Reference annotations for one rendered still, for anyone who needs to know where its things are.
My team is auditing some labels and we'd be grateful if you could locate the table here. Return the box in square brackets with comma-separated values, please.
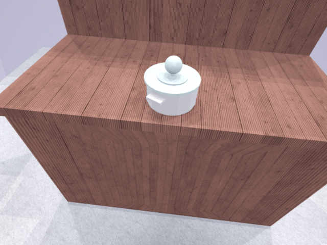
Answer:
[0, 0, 327, 226]

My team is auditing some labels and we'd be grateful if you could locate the knob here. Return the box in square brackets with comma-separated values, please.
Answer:
[165, 56, 182, 74]

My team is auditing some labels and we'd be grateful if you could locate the pot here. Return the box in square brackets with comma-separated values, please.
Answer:
[146, 86, 198, 116]

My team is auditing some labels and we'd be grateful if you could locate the lid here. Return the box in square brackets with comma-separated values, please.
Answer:
[144, 62, 201, 96]

